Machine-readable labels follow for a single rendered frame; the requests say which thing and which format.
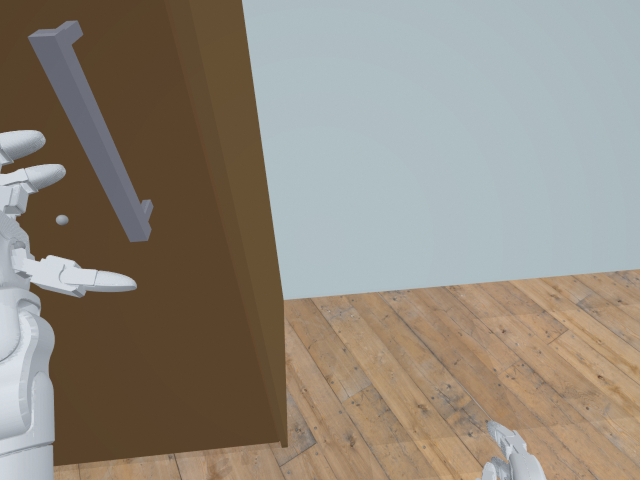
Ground wardrobe door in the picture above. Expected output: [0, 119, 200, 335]
[0, 0, 279, 466]

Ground right robot hand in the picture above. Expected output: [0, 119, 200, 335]
[475, 421, 547, 480]

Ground handle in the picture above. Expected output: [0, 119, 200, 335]
[28, 20, 154, 242]

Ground robot left forearm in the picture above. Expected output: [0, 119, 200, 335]
[0, 286, 55, 480]

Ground left robot hand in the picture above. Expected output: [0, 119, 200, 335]
[0, 130, 137, 298]

